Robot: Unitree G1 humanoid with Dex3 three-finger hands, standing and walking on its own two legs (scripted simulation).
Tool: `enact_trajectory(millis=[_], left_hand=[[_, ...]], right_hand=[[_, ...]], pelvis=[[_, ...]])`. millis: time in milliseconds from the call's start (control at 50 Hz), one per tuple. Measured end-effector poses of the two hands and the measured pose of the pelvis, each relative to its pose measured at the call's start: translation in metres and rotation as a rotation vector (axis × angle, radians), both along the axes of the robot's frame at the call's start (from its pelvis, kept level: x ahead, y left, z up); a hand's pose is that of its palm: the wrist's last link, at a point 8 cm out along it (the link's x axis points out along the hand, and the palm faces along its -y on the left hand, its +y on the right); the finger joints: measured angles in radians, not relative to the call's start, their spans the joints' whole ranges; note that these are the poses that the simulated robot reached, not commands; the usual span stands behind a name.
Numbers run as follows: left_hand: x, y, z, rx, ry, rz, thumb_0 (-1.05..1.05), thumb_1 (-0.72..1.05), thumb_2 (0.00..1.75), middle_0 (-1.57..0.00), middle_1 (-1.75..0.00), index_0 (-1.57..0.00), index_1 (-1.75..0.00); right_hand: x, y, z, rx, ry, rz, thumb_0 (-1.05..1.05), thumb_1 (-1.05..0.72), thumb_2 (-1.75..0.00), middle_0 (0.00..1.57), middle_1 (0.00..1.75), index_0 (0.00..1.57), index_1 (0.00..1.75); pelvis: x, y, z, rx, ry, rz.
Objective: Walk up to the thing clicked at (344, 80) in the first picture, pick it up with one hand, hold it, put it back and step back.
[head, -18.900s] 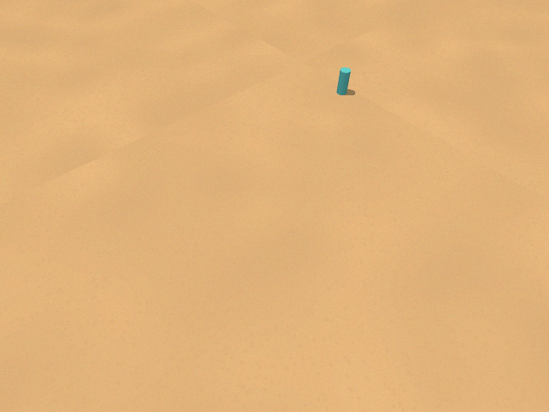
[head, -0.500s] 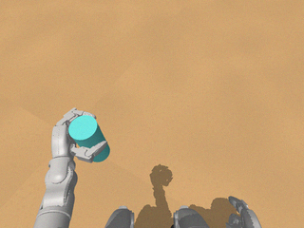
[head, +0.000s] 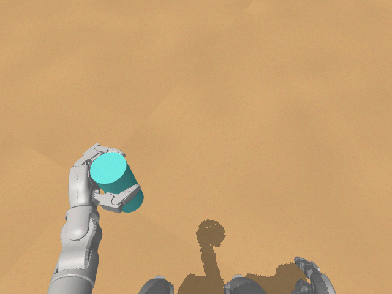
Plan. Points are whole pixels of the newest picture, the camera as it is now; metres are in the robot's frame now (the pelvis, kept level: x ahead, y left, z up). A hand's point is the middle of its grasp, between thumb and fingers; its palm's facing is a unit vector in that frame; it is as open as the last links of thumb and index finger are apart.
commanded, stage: hold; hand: left
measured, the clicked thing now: (120, 185) +0.33 +0.17 +0.00
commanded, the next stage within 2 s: none
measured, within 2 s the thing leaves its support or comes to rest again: neither
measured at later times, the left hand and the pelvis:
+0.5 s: hand (113, 175) +0.33 +0.17 +0.05, palm faces +0.15 -0.99 -0.03, open 9.5 cm; pelvis +0.00 +0.00 +0.01, yaw +0 degrees
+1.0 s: hand (112, 178) +0.32 +0.17 +0.05, palm faces +0.15 -0.99 -0.03, open 9.5 cm; pelvis +0.00 +0.00 +0.01, yaw +0 degrees
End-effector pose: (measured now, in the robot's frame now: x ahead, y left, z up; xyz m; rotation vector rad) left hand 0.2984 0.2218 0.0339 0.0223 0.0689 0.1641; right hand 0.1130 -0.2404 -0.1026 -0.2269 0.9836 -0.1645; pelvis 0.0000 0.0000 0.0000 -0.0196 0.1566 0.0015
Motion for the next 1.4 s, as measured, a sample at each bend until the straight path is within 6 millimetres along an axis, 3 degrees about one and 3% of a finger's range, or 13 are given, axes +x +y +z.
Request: enact_trajectory(millis=[460,1400], left_hand=[[0.0,0.0,0.017,0.008,-0.013,-0.011,-0.05,-0.39,1.05,-0.76,-1.07,-0.81,-1.11],[-0.01,-0.002,0.023,0.008,-0.029,-0.008,-0.05,-0.38,1.05,-0.74,-1.09,-0.8,-1.12]], right_hand=[[0.006,0.004,0.012,0.007,-0.02,0.0,0.01,-0.94,-0.91,0.2,0.3,0.2,0.3],[0.001,0.001,0.015,0.017,-0.029,0.007,0.01,-0.93,-0.91,0.2,0.3,0.2,0.3]], pelvis=[[0.004,0.003,0.01,0.0,-0.041,-0.001],[-0.002,0.0,0.015,0.006,-0.065,0.001]])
